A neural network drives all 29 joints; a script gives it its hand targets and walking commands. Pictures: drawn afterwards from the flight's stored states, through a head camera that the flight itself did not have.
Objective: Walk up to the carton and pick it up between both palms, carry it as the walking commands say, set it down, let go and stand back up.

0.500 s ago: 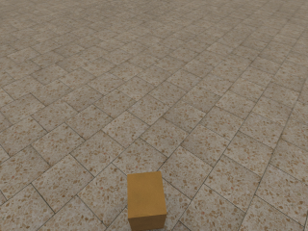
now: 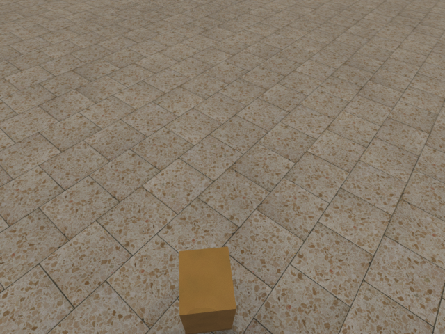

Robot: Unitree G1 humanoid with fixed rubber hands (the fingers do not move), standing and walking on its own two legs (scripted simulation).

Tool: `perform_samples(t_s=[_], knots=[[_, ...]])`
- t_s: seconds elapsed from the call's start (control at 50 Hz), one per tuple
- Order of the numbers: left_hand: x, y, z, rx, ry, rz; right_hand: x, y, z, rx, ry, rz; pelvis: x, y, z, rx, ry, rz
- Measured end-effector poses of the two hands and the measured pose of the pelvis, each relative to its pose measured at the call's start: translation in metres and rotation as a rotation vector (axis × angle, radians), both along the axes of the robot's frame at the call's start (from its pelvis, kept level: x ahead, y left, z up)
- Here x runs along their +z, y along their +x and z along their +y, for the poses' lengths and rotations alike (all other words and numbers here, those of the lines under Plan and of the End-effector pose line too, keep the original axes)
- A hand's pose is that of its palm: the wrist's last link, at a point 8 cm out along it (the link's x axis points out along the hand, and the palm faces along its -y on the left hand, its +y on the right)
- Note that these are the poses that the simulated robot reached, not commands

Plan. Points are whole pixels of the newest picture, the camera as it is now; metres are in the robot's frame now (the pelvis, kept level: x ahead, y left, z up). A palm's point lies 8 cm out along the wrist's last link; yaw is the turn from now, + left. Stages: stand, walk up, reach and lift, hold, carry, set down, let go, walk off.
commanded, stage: stand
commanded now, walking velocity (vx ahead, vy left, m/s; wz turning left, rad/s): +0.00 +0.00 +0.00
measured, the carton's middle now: (206, 292) +0.40 +0.04 -0.62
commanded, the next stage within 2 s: reach and lift in 0.04 s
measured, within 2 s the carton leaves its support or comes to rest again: neither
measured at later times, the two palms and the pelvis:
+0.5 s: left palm out of the picture +0.12 +0.20 -0.16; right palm out of the picture +0.14 -0.19 -0.16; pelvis -0.01 +0.00 -0.04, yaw +1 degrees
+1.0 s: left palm (119, 320) +0.20 +0.22 -0.19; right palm (293, 306) +0.23 -0.17 -0.20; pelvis -0.10 +0.00 -0.10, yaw +0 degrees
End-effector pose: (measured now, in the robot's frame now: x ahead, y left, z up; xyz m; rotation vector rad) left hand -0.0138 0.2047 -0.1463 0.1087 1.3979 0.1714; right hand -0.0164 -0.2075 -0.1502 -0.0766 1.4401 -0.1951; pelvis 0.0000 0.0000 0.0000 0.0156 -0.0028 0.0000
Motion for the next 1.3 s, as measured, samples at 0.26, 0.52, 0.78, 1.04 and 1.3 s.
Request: perform_samples(t_s=[0.26, 0.52, 0.78, 1.04, 1.3], knots=[[-0.001, 0.147, 0.028, -0.057, 0.024, -0.164, 0.003, 0.154, -0.021, 0.153, -0.04, -0.192, -0.039, -0.023, -0.002, 0.023, 0.003, 0.087], [-0.017, 0.134, 0.0, -0.029, -0.035, -0.131, -0.018, 0.154, 0.016, 0.156, 0.062, -0.168, -0.044, -0.015, -0.003, 0.022, -0.007, 0.274], [-0.036, 0.186, 0.014, -0.029, -0.035, -0.346, -0.029, 0.187, 0.007, 0.173, 0.016, -0.35, -0.083, -0.067, -0.004, 0.012, -0.013, 0.292], [-0.049, 0.232, 0.019, 0.029, -0.007, -0.42, -0.048, 0.259, 0.044, 0.196, 0.028, -0.426, -0.107, -0.106, 0.003, 0.007, -0.015, 0.283], [-0.072, 0.319, 0.01, 0.059, 0.006, -0.583, -0.067, 0.349, 0.045, 0.162, 0.0, -0.594, -0.124, -0.102, 0.011, 0.011, -0.03, 0.501]])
